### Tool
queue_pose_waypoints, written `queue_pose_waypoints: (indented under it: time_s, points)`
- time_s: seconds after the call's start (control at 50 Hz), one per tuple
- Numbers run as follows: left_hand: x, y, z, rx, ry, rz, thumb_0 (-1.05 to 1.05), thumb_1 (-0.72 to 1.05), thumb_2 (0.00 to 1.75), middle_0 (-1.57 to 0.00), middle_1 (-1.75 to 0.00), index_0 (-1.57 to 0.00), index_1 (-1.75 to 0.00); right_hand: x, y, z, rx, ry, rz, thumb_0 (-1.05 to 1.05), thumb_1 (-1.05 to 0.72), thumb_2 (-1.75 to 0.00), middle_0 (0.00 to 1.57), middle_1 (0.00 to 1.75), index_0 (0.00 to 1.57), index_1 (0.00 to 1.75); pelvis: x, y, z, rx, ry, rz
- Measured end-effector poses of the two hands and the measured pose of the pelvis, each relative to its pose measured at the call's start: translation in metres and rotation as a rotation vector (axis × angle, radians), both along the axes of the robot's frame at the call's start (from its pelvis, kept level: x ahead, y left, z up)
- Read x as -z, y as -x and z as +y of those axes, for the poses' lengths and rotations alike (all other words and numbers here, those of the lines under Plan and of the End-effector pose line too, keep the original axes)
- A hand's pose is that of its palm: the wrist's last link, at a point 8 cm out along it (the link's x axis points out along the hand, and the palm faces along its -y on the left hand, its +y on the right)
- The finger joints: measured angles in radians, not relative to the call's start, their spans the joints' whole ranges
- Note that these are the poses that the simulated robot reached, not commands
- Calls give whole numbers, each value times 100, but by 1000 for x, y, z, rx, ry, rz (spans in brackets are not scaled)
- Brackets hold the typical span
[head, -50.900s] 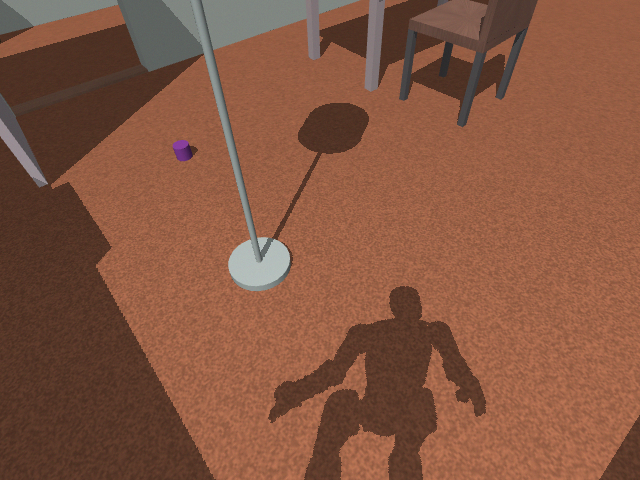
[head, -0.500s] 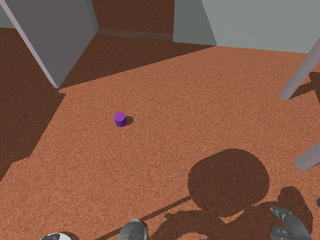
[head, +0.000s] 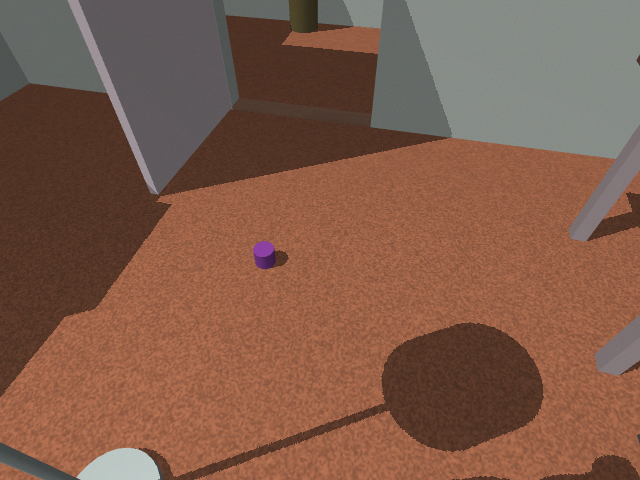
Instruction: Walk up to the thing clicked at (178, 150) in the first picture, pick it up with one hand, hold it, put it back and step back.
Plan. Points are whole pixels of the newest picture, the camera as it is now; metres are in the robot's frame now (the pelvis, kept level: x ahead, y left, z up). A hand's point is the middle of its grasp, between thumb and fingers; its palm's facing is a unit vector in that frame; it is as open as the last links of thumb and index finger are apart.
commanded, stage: step back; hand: left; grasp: from above
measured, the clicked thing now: (264, 255) +1.06 +0.24 -0.73
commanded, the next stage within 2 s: stand in 0.70 s
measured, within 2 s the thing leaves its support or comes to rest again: neither
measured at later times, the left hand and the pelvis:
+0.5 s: hand out of the picture +0.11 +0.27 -0.16, palm faces +0.03 -0.94 -0.34, open 7.3 cm; pelvis +0.05 +0.01 +0.00, yaw +1 degrees
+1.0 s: hand out of the picture +0.15 +0.26 -0.14, palm faces -0.03 -0.94 -0.33, open 7.3 cm; pelvis +0.06 +0.01 +0.01, yaw -1 degrees
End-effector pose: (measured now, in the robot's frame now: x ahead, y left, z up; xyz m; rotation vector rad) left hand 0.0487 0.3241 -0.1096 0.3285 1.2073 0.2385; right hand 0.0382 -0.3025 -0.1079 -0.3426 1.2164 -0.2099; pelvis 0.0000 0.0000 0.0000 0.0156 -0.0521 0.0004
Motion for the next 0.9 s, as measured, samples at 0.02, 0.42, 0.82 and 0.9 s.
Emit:
queue_pose_waypoints:
  time_s: [0.02,0.42,0.82,0.9]
  points:
    - [0,0,-2,4,2,3,0,91,90,-20,-30,-20,-30,0,-2,-2,2,-3,-9,1,-90,-90,20,30,21,30,0,0,-2,4,2,0]
    - [12,-31,-11,-39,28,-6,0,91,90,-20,-30,-21,-30,5,-72,-2,-39,25,-4,0,-90,-90,20,30,21,30,5,-36,4,-19,12,5]
    - [-5,-102,-16,36,37,-45,0,91,90,-20,-29,-20,-30,-9,-141,29,-28,-50,-116,0,-90,-90,20,30,21,30,-11,-57,10,9,18,10]
    - [-6,-100,-20,45,40,-32,0,91,90,-20,-30,-20,-30,-9,-133,23,-13,-51,-97,0,-90,-90,20,30,21,30,-13,-57,8,10,17,8]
